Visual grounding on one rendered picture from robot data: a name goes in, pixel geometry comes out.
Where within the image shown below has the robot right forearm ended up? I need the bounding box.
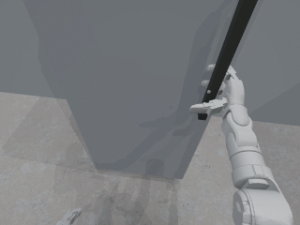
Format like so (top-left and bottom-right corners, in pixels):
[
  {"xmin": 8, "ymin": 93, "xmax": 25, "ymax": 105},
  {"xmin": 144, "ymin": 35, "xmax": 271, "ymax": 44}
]
[{"xmin": 221, "ymin": 104, "xmax": 293, "ymax": 225}]

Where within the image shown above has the robot right upper arm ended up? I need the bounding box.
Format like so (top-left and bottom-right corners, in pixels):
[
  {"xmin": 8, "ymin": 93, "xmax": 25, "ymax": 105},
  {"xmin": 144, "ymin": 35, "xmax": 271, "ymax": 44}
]
[{"xmin": 232, "ymin": 188, "xmax": 293, "ymax": 225}]

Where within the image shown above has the fridge door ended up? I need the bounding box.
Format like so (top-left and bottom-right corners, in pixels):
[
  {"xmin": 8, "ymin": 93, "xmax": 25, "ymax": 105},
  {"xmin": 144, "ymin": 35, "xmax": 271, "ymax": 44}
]
[{"xmin": 23, "ymin": 0, "xmax": 264, "ymax": 179}]

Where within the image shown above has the left robot hand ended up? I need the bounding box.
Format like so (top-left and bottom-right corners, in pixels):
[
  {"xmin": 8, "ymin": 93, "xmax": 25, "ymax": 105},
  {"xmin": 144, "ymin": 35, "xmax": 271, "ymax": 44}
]
[{"xmin": 56, "ymin": 207, "xmax": 83, "ymax": 225}]

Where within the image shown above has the right robot hand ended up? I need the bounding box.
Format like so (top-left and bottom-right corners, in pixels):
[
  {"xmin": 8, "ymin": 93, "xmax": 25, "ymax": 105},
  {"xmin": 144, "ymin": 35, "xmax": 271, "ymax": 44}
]
[{"xmin": 189, "ymin": 64, "xmax": 245, "ymax": 115}]

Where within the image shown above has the handle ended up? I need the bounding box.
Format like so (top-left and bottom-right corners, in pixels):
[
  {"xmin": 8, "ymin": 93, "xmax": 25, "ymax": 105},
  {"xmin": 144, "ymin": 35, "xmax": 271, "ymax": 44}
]
[{"xmin": 198, "ymin": 0, "xmax": 258, "ymax": 121}]

